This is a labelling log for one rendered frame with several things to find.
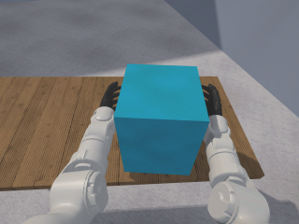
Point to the robot right forearm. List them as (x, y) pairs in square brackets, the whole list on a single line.
[(223, 161)]

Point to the carton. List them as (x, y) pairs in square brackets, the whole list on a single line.
[(160, 118)]

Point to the table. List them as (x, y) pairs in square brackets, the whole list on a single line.
[(43, 120)]

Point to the robot left upper arm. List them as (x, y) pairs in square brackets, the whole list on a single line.
[(75, 198)]

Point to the robot right upper arm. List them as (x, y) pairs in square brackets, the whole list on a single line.
[(230, 203)]

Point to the left robot hand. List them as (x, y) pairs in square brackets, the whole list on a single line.
[(109, 95)]

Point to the right robot hand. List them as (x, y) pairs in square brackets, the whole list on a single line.
[(213, 102)]

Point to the robot left forearm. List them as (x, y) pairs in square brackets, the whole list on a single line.
[(95, 144)]

